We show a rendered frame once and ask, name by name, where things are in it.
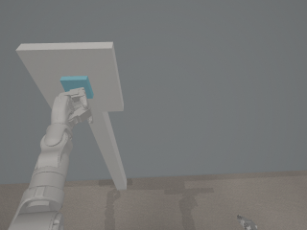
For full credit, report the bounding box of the panel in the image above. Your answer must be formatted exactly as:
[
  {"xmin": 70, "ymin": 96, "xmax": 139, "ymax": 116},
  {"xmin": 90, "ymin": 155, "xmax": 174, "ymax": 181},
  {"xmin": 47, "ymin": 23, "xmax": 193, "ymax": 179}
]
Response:
[{"xmin": 15, "ymin": 41, "xmax": 128, "ymax": 191}]

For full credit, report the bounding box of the robot right hand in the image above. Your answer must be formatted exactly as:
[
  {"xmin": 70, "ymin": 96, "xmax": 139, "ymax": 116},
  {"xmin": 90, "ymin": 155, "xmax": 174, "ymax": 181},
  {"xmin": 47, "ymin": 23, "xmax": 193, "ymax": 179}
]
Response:
[{"xmin": 237, "ymin": 215, "xmax": 258, "ymax": 230}]

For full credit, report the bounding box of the robot left hand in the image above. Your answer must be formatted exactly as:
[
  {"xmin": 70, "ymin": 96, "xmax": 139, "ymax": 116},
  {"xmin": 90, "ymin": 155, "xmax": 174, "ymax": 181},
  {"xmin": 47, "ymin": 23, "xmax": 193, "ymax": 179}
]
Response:
[{"xmin": 51, "ymin": 87, "xmax": 94, "ymax": 130}]

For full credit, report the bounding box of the button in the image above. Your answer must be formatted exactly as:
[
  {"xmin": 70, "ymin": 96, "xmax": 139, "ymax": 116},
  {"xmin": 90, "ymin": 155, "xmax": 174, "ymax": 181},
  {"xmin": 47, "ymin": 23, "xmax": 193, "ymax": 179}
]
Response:
[{"xmin": 60, "ymin": 76, "xmax": 94, "ymax": 99}]

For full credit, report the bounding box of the robot left forearm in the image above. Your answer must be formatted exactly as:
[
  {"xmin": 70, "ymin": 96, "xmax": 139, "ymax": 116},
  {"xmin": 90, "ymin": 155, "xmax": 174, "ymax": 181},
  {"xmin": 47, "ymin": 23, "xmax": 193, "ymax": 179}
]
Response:
[{"xmin": 8, "ymin": 123, "xmax": 73, "ymax": 230}]

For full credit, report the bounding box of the robot left upper arm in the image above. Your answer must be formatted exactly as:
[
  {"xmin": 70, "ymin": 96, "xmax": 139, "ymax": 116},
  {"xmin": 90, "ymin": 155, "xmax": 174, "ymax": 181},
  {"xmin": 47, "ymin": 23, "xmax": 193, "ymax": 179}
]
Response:
[{"xmin": 11, "ymin": 210, "xmax": 64, "ymax": 230}]

